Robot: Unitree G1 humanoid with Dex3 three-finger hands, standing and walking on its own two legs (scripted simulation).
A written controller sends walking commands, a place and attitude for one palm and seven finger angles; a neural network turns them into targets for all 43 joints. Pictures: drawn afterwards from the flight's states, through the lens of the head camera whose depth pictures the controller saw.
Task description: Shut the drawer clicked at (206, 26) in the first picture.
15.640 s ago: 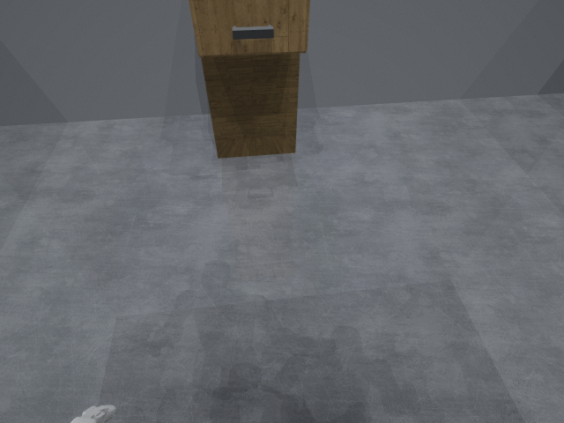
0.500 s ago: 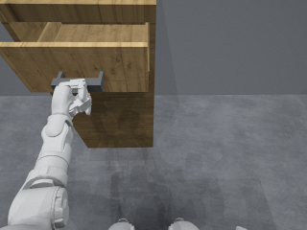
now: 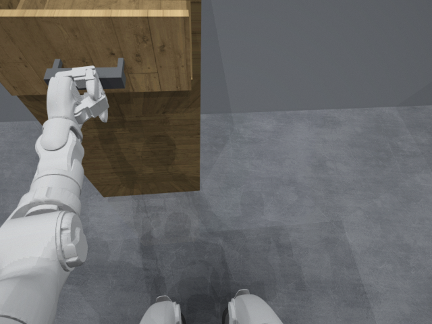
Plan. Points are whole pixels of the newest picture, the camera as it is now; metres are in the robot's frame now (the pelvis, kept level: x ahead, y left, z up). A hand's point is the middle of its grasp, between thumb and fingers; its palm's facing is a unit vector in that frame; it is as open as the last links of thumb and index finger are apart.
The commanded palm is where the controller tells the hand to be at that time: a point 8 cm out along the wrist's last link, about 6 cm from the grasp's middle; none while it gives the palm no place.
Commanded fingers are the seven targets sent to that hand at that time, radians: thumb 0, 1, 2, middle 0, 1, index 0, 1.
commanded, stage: push the drawer shut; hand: left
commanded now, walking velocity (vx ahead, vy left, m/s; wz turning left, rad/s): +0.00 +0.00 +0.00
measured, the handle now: (88, 70) +0.59 +0.20 +0.08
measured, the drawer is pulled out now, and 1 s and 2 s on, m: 0.04 0.00 0.00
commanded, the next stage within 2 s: pull the fist back off the drawer in 0.60 s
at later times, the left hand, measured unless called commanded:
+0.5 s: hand (99, 82) +0.55 +0.17 +0.08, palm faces +0.01 -1.00 -0.03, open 2.8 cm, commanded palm +0.56 +0.21 +0.09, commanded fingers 0.00 0.90 0.90 -1.40 -1.60 -1.40 -1.60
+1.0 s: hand (98, 81) +0.55 +0.18 +0.09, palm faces +0.01 -1.00 -0.04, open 3.0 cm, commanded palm +0.54 +0.20 +0.09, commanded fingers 0.00 0.90 0.90 -1.40 -1.60 -1.40 -1.60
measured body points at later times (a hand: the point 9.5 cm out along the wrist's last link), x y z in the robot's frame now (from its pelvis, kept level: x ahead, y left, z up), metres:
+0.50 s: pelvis +0.00 +0.01 -0.01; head +0.15 +0.03 +0.42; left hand +0.55 +0.23 +0.09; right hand -0.03 -0.25 -0.11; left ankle +0.02 +0.10 -0.68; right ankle +0.01 -0.10 -0.68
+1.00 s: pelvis -0.02 +0.02 -0.02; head +0.14 +0.05 +0.40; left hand +0.55 +0.23 +0.09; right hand -0.07 -0.24 -0.11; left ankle +0.02 +0.10 -0.68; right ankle +0.01 -0.10 -0.68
